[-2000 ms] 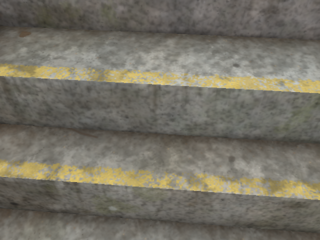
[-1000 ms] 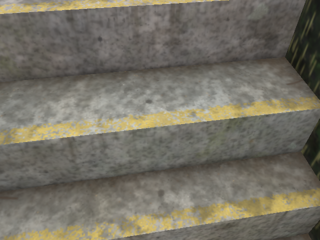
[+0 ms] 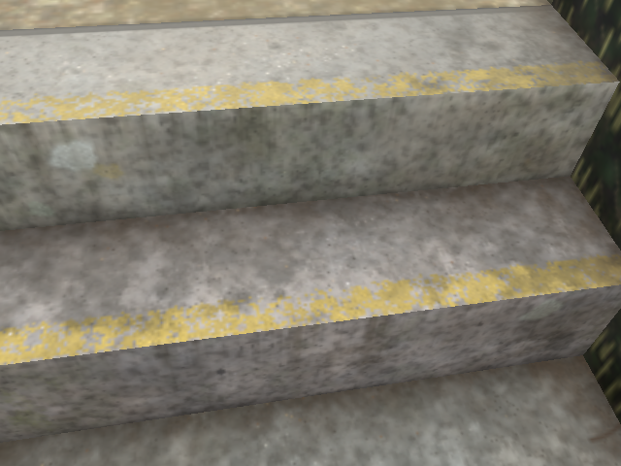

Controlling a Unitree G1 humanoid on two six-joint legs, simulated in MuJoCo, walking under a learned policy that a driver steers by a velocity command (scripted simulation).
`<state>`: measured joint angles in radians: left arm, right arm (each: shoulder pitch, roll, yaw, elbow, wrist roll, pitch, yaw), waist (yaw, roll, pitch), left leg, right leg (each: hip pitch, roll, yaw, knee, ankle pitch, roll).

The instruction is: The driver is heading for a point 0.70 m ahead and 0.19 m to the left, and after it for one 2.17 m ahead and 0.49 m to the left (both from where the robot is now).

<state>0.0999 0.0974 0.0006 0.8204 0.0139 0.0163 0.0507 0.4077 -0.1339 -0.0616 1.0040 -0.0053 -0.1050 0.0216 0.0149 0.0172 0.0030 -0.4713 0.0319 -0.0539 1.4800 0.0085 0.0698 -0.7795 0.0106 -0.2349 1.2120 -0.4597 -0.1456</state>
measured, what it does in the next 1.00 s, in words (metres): climbs: left foot, then right foot 0.21 m higher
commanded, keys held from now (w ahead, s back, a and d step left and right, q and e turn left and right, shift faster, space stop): no key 0.36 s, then w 0.60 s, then w+q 0.04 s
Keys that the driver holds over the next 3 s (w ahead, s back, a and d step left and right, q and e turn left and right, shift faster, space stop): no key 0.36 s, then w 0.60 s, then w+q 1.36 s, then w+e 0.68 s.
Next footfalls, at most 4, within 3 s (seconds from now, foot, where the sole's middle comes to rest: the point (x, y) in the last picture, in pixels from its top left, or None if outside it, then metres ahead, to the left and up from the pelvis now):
0.42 left None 0.08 0.17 -0.66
0.94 right None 0.37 -0.11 -0.45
1.62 left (244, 274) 0.59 0.13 -0.23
2.12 right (338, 45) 0.90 0.00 -0.03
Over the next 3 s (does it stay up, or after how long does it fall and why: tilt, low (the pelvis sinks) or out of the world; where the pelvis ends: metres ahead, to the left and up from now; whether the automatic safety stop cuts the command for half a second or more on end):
stays up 1.03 0.27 0.74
